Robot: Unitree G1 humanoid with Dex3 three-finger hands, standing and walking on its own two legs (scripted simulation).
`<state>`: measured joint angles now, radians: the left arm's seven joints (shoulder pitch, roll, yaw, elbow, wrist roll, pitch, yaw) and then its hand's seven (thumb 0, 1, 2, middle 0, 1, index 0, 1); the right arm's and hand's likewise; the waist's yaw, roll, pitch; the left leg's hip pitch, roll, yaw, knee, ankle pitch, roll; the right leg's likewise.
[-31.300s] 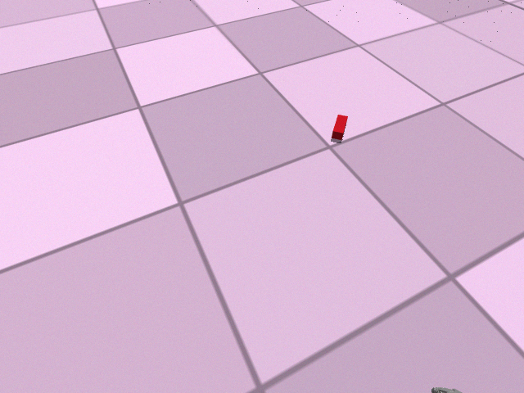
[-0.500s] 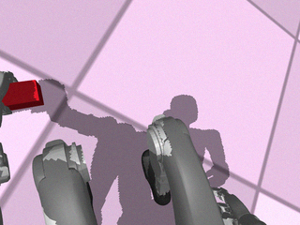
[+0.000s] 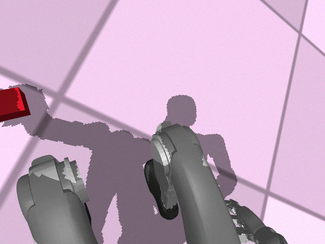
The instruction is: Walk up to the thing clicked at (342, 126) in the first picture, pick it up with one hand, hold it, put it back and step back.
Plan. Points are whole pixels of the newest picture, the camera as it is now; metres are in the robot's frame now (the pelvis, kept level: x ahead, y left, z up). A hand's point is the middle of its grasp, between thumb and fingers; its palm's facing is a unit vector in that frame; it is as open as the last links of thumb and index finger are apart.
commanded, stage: rest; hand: left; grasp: from above
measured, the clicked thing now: out of the picture +0.45 +0.31 -0.26
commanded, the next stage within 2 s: open in 0.80 s
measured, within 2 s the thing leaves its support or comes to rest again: rests again in 0.44 s
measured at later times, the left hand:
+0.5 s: hand out of the picture +0.44 +0.32 -0.24, palm faces -0.45 -0.13 -0.88, open 8.7 cm
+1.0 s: hand out of the picture +0.44 +0.32 -0.24, palm faces -0.45 -0.12 -0.88, open 8.8 cm
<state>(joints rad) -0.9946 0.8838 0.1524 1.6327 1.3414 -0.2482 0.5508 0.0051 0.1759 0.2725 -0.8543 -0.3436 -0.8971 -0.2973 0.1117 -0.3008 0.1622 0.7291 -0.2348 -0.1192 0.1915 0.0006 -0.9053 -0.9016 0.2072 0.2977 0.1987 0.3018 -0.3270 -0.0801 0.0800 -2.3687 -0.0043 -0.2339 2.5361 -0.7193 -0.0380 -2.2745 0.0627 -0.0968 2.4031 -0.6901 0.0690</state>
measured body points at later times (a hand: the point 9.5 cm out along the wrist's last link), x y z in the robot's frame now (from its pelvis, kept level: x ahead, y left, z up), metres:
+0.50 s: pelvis +0.00 +0.01 +0.00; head +0.26 +0.12 +0.34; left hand +0.46 +0.32 -0.19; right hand +0.05 -0.26 -0.07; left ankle +0.06 +0.13 -0.27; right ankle +0.10 -0.13 -0.27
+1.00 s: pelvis -0.01 +0.01 +0.00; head +0.26 +0.12 +0.34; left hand +0.46 +0.32 -0.19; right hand +0.04 -0.25 -0.06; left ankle +0.06 +0.13 -0.27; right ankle +0.10 -0.13 -0.27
